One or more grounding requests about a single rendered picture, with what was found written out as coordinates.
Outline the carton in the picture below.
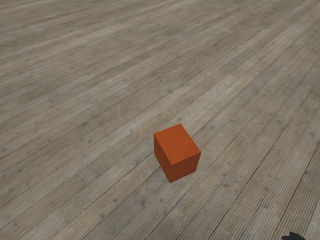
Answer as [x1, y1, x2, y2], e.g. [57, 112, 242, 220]
[153, 123, 201, 183]

